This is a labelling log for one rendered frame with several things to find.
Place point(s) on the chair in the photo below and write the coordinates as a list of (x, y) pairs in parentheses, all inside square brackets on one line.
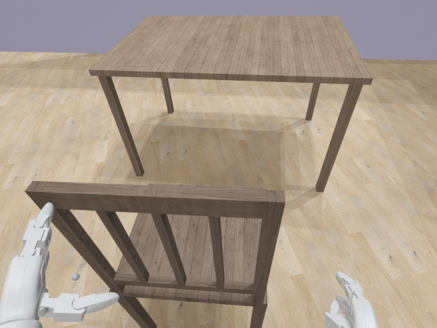
[(206, 244)]

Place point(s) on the robot left hand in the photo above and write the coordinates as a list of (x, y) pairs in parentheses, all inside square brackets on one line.
[(22, 296)]

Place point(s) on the robot right hand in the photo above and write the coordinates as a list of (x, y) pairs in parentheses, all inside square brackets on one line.
[(358, 312)]

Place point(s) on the table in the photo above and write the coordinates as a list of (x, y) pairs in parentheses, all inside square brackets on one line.
[(296, 49)]

